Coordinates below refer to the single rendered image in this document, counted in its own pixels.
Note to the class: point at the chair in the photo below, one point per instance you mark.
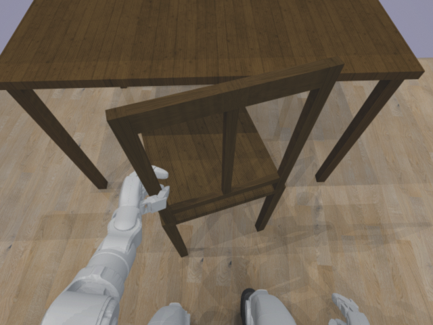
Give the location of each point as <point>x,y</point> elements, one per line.
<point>206,141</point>

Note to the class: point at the left robot upper arm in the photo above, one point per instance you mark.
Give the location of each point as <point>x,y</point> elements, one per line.
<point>78,308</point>

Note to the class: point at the left robot forearm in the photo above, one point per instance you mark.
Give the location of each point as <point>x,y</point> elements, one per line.
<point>111,263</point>

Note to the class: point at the left robot hand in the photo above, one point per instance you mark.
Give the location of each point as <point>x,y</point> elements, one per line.
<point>132,193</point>

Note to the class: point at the right robot hand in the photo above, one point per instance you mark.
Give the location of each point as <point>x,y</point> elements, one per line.
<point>350,311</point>

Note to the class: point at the right robot foot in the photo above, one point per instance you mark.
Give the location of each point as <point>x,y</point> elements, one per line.
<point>245,295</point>

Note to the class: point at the robot right thigh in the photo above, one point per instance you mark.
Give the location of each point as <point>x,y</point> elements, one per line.
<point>264,309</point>

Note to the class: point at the table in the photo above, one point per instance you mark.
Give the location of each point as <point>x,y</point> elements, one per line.
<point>61,44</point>

